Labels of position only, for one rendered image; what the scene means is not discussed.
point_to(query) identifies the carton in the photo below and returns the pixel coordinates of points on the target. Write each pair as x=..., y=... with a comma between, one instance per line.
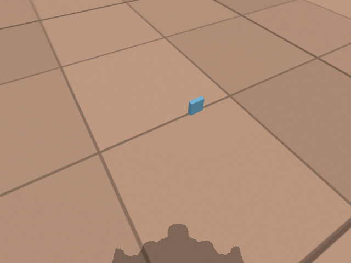
x=196, y=105

